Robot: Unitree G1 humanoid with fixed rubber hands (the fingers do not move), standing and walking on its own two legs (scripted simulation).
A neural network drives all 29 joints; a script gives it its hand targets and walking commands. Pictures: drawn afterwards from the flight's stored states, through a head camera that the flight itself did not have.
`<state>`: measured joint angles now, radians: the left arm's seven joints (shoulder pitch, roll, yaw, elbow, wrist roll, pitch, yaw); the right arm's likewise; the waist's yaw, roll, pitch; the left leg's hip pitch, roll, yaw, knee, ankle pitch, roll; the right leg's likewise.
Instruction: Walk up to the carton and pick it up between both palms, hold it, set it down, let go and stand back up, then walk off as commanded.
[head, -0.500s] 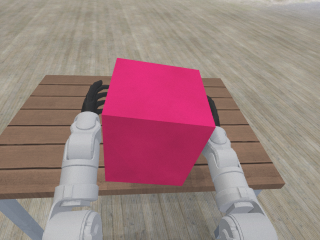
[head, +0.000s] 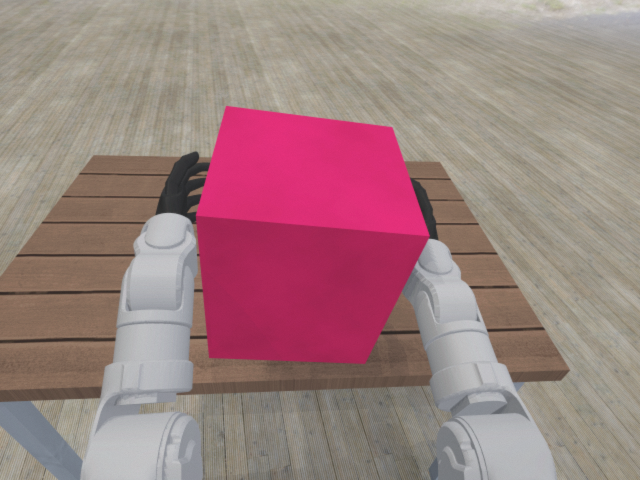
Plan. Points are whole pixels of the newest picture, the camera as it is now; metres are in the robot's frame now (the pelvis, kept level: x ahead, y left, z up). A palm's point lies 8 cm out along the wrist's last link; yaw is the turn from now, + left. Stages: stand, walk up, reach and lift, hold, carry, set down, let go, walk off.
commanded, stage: reach and lift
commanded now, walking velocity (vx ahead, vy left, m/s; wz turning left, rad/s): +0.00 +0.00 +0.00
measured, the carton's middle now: (300, 243) +0.37 +0.02 +0.15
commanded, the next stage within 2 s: hold in 0.52 s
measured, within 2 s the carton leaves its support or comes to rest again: neither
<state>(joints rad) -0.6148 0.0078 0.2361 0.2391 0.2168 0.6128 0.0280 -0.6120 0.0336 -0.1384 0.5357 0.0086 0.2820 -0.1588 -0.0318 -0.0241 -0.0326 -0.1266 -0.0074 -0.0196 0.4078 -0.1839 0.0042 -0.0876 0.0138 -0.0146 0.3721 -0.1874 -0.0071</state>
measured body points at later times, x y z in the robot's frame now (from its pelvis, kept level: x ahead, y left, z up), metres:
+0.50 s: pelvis +0.00 +0.00 +0.00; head -0.06 +0.02 +0.45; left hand +0.37 +0.17 +0.21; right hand +0.38 -0.13 +0.18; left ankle +0.03 +0.11 -0.74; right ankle +0.02 -0.12 -0.74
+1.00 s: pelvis +0.00 +0.00 +0.00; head -0.07 +0.02 +0.44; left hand +0.36 +0.17 +0.22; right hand +0.37 -0.13 +0.19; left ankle +0.03 +0.11 -0.74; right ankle +0.02 -0.12 -0.74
